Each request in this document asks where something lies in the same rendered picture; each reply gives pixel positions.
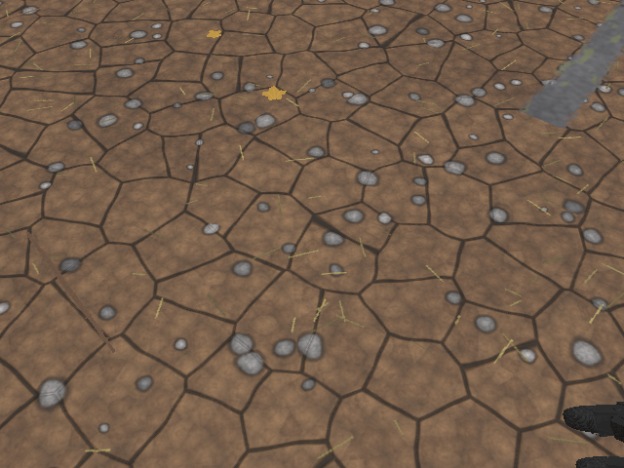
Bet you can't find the right robot hand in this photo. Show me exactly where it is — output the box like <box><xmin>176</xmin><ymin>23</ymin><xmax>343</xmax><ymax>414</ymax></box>
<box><xmin>563</xmin><ymin>402</ymin><xmax>624</xmax><ymax>468</ymax></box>

